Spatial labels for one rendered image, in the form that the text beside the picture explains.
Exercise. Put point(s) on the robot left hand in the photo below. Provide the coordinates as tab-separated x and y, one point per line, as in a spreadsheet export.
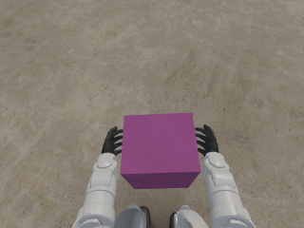
109	142

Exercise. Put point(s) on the robot right hand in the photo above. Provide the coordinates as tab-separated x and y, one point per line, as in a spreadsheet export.
210	144

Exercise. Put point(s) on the left robot foot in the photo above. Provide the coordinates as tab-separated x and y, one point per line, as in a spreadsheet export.
146	216

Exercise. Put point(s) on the carton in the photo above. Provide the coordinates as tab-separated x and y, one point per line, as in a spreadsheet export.
159	151

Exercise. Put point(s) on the robot left thigh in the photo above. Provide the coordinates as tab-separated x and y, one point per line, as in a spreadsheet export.
130	218

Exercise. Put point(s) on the right robot forearm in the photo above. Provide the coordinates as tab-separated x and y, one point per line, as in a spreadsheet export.
226	206

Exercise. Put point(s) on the left robot forearm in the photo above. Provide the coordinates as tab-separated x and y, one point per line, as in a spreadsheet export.
98	207

